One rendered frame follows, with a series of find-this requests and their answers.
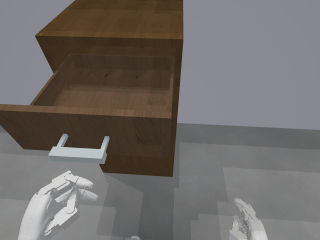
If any drawer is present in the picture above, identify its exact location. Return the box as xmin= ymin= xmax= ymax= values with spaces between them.
xmin=0 ymin=53 xmax=175 ymax=158

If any right robot hand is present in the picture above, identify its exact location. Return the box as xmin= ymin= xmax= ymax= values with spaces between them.
xmin=229 ymin=197 xmax=268 ymax=240

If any cabinet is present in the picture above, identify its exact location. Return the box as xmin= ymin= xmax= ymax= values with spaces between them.
xmin=35 ymin=0 xmax=184 ymax=177

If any handle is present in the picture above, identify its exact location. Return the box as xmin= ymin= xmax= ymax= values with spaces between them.
xmin=48 ymin=133 xmax=110 ymax=164

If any left robot hand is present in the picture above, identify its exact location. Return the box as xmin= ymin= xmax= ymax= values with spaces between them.
xmin=17 ymin=170 xmax=99 ymax=240

